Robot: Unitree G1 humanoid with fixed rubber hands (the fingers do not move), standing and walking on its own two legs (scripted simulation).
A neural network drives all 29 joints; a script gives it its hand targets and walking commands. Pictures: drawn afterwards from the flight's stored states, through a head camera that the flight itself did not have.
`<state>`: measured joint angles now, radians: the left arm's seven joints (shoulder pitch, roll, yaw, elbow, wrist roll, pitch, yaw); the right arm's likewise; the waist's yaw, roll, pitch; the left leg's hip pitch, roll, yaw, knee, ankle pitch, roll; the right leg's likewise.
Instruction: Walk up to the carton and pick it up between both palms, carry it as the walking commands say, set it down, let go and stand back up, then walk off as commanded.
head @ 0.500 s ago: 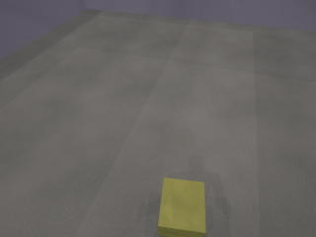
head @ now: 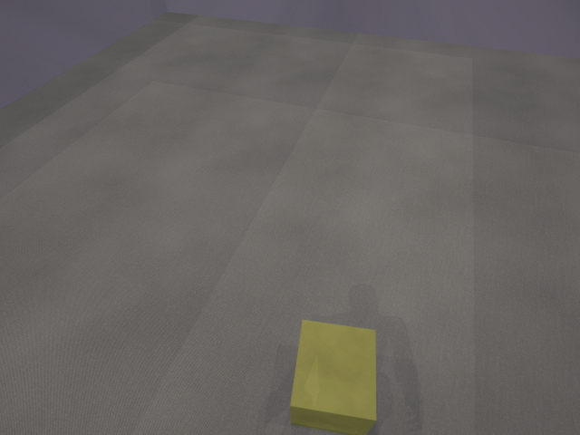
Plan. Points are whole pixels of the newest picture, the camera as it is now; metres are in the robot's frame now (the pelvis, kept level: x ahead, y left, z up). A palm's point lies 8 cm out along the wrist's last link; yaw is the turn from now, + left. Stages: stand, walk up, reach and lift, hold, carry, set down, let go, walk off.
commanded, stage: stand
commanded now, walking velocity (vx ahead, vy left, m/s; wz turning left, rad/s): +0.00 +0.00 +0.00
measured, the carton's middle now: (332, 377) +0.41 -0.08 -0.66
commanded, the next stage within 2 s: walk off in 0.50 s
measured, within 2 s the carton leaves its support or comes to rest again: neither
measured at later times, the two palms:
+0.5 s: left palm out of the picture -0.08 +0.20 -0.14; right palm out of the picture -0.05 -0.23 -0.14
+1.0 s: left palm out of the picture -0.08 +0.25 -0.13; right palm out of the picture -0.03 -0.24 -0.13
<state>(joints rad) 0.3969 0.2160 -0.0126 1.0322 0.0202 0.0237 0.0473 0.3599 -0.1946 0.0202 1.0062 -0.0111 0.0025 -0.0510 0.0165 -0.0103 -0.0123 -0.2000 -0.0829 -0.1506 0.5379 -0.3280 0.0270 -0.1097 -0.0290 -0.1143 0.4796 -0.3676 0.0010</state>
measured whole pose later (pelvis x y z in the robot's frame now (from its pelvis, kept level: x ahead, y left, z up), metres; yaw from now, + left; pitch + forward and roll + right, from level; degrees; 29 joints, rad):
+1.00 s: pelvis -0.03 +0.01 +0.00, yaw -6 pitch +2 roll +2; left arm 0.42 0.18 0.04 1.05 0.05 0.00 0.06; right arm 0.28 -0.22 -0.02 1.05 -0.02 0.05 -0.06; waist 0.08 -0.03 -0.01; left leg -0.39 0.00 0.02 0.87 -0.42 -0.07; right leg -0.23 -0.05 0.00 0.52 -0.32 0.01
